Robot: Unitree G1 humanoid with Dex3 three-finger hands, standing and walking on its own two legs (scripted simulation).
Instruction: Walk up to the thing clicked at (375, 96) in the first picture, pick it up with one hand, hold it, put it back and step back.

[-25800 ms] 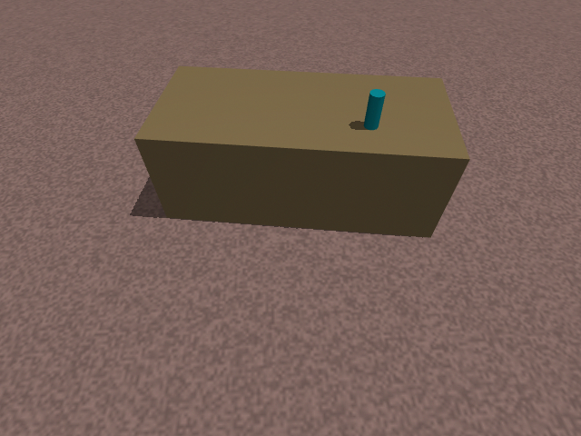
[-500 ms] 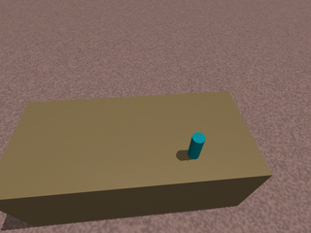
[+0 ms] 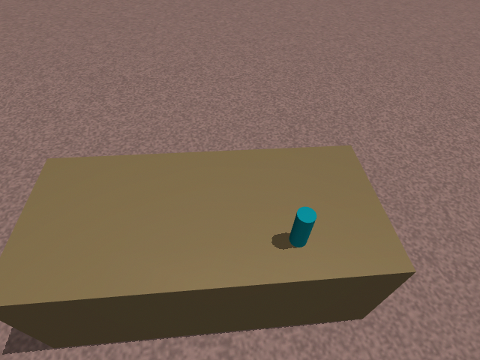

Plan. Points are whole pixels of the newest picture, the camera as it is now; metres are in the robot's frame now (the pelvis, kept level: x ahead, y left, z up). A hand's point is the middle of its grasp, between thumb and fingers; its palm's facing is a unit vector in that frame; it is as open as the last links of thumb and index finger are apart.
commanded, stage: stand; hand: right
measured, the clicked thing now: (302, 227) +0.51 -0.18 -0.26
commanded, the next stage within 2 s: step back in 1.44 s
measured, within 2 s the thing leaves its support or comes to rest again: neither
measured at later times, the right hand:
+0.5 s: hand out of the picture +0.08 -0.25 -0.15, palm faces +0.00 +0.94 -0.35, open 7.4 cm
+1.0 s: hand out of the picture +0.08 -0.25 -0.15, palm faces -0.01 +0.94 -0.35, open 7.4 cm
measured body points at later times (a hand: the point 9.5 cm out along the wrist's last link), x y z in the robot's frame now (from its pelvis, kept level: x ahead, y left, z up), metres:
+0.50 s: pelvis +0.01 +0.00 +0.00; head +0.02 +0.01 +0.45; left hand +0.07 +0.30 -0.14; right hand +0.08 -0.29 -0.13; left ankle +0.05 +0.12 -0.74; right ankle -0.03 -0.14 -0.74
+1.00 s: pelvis +0.02 +0.01 +0.00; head +0.03 +0.01 +0.45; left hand +0.07 +0.30 -0.14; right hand +0.08 -0.29 -0.13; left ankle +0.05 +0.12 -0.74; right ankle -0.03 -0.14 -0.74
